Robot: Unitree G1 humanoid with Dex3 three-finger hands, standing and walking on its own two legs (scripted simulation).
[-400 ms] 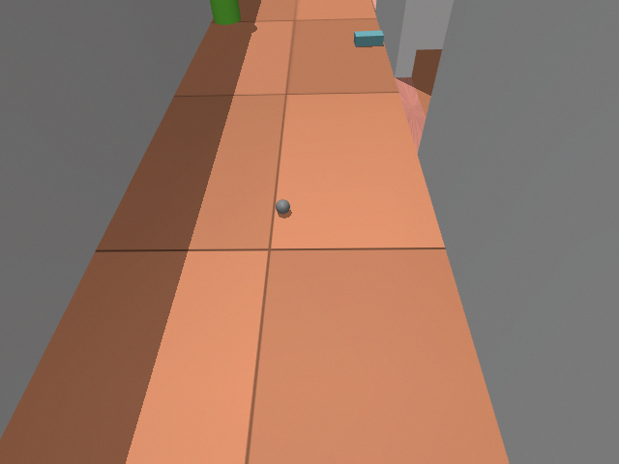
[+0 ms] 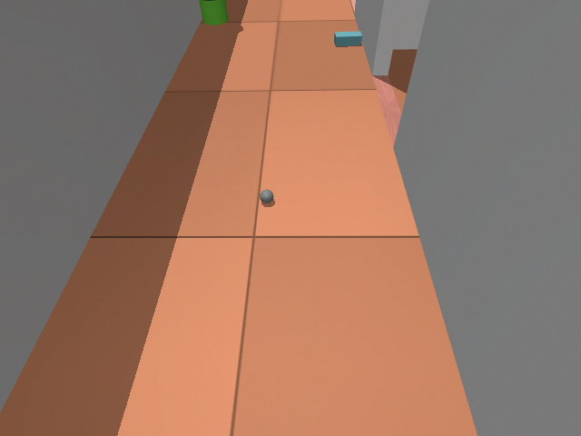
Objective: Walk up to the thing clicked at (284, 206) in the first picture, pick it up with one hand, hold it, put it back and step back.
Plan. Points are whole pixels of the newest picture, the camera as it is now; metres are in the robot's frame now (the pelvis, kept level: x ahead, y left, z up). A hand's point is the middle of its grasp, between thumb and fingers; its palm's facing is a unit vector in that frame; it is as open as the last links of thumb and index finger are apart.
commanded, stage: stand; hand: left
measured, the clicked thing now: (266, 196) +1.29 +0.18 -0.75
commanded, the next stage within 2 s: walk up in 0.72 s
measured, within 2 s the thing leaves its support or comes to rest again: neither
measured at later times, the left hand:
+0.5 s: hand out of the picture +0.08 +0.25 -0.16, palm faces -0.02 -0.94 -0.34, open 7.4 cm
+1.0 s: hand out of the picture +0.08 +0.30 -0.16, palm faces +0.02 -0.93 -0.36, open 7.4 cm
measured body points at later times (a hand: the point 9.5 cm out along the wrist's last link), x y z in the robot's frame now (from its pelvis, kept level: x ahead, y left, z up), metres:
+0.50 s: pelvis +0.01 +0.00 +0.00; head +0.02 +0.00 +0.45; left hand +0.08 +0.30 -0.13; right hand +0.09 -0.30 -0.13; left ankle +0.00 +0.12 -0.75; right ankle +0.00 -0.12 -0.75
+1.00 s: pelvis +0.06 +0.02 -0.02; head +0.07 +0.03 +0.43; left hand +0.08 +0.35 -0.14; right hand +0.13 -0.31 -0.13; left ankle +0.06 +0.13 -0.74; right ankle +0.00 -0.12 -0.75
